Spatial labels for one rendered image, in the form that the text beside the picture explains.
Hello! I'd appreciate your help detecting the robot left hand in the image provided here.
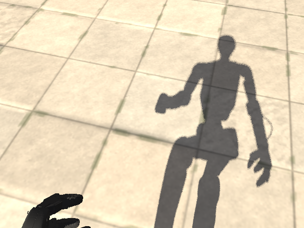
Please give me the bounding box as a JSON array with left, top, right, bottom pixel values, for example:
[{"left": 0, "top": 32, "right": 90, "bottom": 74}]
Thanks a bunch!
[{"left": 22, "top": 193, "right": 91, "bottom": 228}]

